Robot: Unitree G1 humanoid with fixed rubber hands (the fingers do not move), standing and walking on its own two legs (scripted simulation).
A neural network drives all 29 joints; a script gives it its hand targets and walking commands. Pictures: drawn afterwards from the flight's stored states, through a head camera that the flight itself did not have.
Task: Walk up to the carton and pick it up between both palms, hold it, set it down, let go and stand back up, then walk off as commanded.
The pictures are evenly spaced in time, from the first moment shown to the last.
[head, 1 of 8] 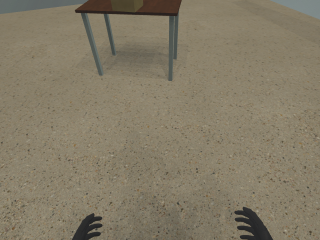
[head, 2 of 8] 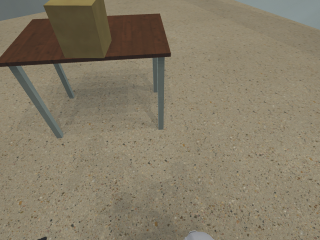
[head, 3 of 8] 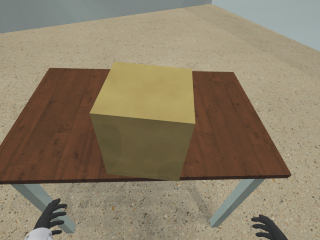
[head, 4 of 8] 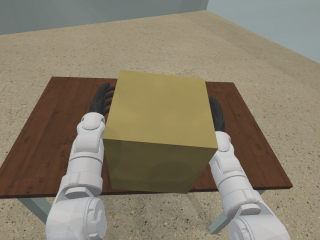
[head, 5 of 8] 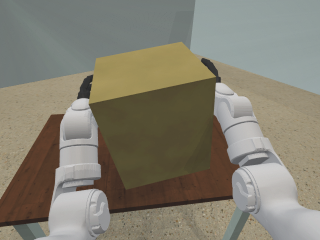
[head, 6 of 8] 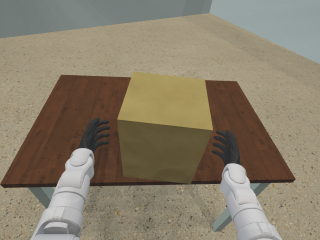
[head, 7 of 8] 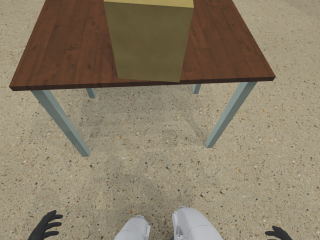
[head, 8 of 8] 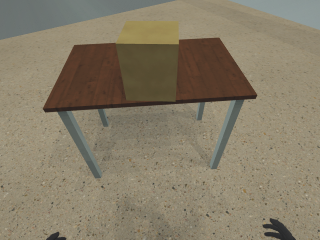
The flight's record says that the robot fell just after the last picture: no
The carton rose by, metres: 0.20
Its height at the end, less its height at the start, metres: +0.00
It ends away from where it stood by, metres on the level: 0.00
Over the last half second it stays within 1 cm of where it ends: yes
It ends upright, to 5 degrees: yes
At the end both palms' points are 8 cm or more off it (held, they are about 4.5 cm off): yes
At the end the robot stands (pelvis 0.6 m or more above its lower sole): yes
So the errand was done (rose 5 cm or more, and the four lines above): yes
